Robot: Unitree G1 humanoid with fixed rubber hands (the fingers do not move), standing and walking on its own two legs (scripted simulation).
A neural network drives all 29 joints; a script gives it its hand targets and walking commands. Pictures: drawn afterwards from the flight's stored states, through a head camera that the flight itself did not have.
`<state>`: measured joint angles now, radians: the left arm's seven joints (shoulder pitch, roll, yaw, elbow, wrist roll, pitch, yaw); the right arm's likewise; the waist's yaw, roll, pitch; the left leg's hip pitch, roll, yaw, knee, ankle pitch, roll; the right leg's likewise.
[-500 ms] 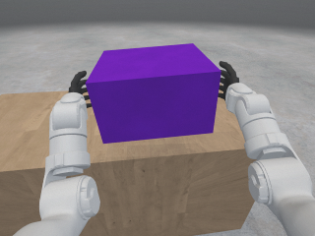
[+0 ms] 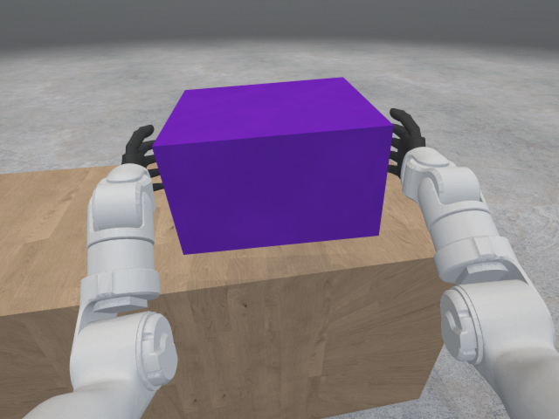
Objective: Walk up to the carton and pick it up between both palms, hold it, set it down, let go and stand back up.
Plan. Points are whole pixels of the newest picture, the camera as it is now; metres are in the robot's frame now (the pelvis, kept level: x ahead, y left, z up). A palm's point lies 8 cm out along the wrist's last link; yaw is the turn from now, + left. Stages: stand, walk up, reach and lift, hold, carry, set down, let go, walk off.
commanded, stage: hold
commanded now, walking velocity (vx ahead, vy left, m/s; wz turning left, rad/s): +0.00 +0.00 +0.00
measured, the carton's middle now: (272, 155) +0.46 -0.01 +0.23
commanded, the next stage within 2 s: none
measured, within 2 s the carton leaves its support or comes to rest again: neither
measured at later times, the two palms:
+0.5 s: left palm (132, 177) +0.35 +0.19 +0.25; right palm (407, 159) +0.35 -0.20 +0.26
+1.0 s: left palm (118, 182) +0.35 +0.21 +0.25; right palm (393, 156) +0.36 -0.18 +0.26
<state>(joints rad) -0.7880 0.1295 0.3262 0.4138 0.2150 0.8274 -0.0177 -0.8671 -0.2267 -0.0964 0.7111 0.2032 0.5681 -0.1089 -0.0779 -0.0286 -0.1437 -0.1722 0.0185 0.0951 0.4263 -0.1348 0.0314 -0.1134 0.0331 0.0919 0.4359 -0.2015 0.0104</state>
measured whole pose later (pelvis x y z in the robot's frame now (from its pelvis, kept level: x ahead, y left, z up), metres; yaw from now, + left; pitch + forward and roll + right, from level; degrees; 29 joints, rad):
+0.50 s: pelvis +0.00 +0.00 +0.00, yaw +0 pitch -7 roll -1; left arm -0.79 0.13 0.33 0.41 0.21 0.83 -0.02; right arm -0.87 -0.22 -0.11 0.71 0.20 0.57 -0.10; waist -0.07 -0.03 -0.14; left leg -0.17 0.02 0.10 0.43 -0.13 0.03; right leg -0.11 0.03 0.09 0.44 -0.20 0.01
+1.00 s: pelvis +0.00 +0.00 +0.00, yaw +0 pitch -7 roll -1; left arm -0.79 0.13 0.33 0.41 0.21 0.83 -0.01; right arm -0.87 -0.22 -0.10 0.71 0.20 0.57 -0.11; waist -0.03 -0.03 -0.14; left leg -0.17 0.02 0.10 0.43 -0.13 0.03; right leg -0.11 0.03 0.09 0.44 -0.20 0.01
